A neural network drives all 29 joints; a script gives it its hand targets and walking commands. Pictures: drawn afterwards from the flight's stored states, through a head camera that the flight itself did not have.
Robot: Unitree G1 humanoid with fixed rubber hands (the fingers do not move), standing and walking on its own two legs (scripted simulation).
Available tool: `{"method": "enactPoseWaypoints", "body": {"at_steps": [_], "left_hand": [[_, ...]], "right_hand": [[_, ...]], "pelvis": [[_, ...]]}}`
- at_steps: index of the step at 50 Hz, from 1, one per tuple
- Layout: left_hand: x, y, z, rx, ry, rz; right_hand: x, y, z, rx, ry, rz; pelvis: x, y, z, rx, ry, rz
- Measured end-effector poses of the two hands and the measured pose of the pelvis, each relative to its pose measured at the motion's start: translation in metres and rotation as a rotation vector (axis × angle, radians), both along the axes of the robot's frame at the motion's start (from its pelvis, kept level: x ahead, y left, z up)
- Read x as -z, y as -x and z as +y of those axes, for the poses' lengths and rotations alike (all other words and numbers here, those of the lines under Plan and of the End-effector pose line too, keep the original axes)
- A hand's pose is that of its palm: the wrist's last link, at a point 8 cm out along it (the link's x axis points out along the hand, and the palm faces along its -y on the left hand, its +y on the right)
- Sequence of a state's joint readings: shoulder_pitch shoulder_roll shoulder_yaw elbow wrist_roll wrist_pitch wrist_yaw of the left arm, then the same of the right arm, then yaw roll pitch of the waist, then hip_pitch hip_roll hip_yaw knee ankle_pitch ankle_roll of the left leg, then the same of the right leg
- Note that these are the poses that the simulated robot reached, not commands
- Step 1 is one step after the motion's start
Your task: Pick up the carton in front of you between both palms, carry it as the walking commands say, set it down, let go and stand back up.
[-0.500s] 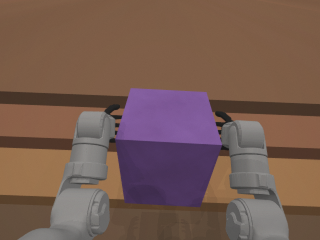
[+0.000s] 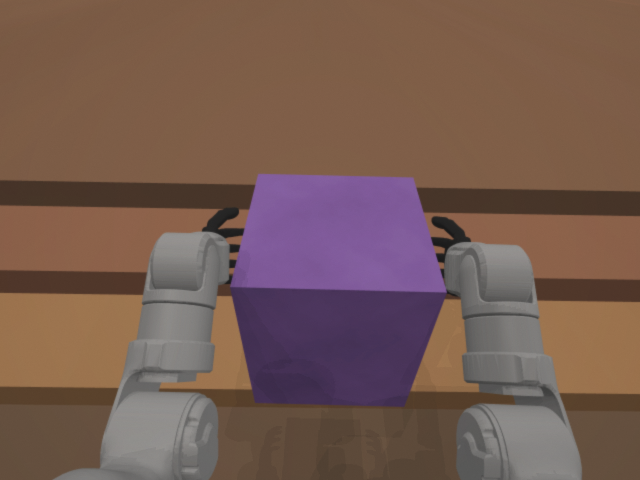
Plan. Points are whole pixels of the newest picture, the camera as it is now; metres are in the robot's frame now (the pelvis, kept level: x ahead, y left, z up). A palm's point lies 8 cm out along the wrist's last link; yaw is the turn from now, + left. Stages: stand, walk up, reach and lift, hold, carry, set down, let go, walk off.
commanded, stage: carry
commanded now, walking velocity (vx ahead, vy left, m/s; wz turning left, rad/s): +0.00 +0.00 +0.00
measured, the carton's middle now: (332, 292) +0.35 +0.00 +0.06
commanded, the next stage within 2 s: none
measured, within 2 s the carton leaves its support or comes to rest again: neither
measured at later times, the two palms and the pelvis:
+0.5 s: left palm (212, 249) +0.34 +0.15 +0.15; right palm (462, 257) +0.34 -0.15 +0.15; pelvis -0.01 +0.00 +0.00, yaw +0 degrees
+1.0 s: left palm (259, 166) +0.50 +0.11 +0.17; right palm (458, 166) +0.52 -0.19 +0.16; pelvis +0.14 -0.05 +0.00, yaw -1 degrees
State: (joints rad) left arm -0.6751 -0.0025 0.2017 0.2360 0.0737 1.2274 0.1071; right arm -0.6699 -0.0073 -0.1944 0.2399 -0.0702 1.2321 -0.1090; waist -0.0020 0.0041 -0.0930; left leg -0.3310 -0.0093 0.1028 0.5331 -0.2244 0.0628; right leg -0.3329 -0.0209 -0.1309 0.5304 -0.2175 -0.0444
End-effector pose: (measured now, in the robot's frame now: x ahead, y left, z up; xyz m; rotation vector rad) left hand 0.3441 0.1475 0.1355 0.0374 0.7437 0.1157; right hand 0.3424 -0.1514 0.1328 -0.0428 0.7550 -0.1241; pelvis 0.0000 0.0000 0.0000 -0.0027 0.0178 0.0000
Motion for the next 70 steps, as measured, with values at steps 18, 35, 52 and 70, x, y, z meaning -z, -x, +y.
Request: {"method": "enactPoseWaypoints", "body": {"at_steps": [18,35,52,70], "left_hand": [[0.002,0.013,-0.002,-0.004,-0.001,0.001],[-0.047,-0.054,-0.004,-0.002,0.005,-0.056],[-0.03,-0.172,-0.035,-0.084,-0.018,-0.023],[-0.109,-0.419,-0.135,0.127,0.069,-0.056]], "right_hand": [[0.002,0.011,-0.002,-0.006,0.001,0.001],[-0.043,-0.05,-0.004,0.003,0.001,-0.056],[-0.028,-0.199,-0.034,-0.034,-0.073,-0.02],[-0.098,-0.356,-0.128,0.227,-0.05,-0.063]], "pelvis": [[0.001,0.012,-0.004,-0.001,-0.001,-0.002],[0.001,-0.04,-0.003,-0.004,-0.001,0.067],[-0.002,-0.153,-0.051,0.03,-0.036,0.089],[-0.099,-0.356,-0.049,0.034,-0.019,0.048]]}}
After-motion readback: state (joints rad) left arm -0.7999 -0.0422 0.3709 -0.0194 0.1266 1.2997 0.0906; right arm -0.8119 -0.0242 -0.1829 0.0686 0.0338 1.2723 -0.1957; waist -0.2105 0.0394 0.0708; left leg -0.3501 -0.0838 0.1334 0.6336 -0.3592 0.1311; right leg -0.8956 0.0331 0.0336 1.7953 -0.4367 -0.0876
